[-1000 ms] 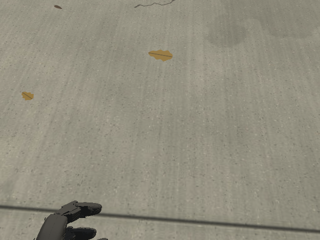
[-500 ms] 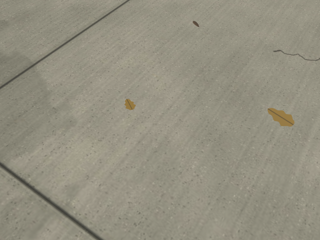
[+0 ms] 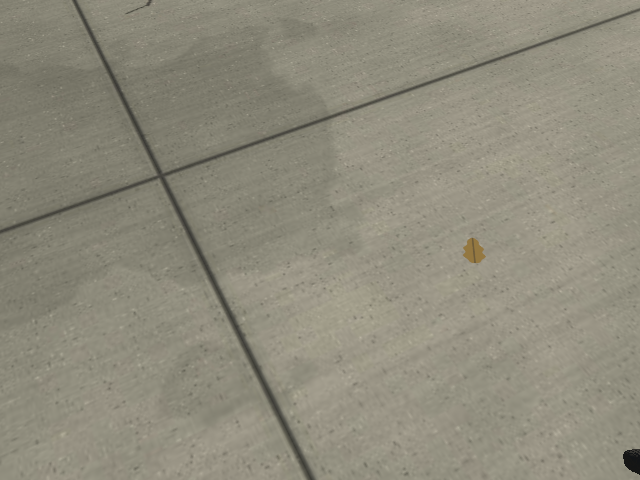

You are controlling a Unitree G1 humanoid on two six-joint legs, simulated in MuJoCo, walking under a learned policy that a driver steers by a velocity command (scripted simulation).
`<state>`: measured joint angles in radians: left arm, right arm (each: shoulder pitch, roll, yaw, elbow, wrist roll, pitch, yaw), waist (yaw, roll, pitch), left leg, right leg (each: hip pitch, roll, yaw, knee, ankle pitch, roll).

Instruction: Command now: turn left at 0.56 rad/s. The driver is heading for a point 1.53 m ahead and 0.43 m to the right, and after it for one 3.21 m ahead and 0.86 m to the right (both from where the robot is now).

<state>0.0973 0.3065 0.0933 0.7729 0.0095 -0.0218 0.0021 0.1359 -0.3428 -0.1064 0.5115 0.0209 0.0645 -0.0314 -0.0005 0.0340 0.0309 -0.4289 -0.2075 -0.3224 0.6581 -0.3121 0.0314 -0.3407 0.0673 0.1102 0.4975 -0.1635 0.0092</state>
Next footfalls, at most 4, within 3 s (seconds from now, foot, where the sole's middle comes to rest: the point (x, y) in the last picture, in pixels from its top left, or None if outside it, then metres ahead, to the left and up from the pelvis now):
0.30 left None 0.02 0.12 -0.77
0.70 right None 0.02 -0.17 -0.77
1.24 left None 0.10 0.05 -0.77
1.74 right None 0.37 -0.18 -0.77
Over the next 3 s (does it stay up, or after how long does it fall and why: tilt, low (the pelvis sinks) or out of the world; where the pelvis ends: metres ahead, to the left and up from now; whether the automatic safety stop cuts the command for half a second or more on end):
stays up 1.29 -0.48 -0.02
